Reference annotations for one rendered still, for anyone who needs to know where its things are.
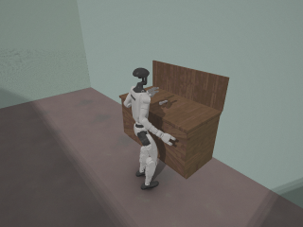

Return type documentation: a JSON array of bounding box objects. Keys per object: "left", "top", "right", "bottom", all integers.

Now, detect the robot right thigh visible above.
[{"left": 139, "top": 132, "right": 158, "bottom": 165}]

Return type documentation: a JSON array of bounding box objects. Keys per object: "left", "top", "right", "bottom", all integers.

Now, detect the robot right forearm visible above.
[{"left": 141, "top": 118, "right": 164, "bottom": 138}]

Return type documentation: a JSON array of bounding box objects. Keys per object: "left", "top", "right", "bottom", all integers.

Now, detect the right robot hand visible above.
[{"left": 161, "top": 132, "right": 176, "bottom": 146}]

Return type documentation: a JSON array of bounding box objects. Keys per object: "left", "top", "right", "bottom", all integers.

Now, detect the counter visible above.
[{"left": 119, "top": 60, "right": 229, "bottom": 179}]

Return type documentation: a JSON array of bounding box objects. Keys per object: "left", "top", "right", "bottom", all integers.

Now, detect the tap lever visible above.
[{"left": 159, "top": 100, "right": 168, "bottom": 105}]

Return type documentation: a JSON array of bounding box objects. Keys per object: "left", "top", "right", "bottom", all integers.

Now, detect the left robot hand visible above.
[{"left": 147, "top": 87, "right": 159, "bottom": 97}]

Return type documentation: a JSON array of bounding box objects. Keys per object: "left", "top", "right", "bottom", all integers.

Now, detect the left robot upper arm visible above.
[{"left": 123, "top": 86, "right": 135, "bottom": 108}]

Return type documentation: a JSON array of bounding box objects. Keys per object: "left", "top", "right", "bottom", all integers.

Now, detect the right robot foot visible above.
[{"left": 140, "top": 181, "right": 159, "bottom": 190}]

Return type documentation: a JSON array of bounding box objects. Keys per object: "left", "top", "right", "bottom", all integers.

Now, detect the right robot upper arm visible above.
[{"left": 138, "top": 93, "right": 151, "bottom": 125}]

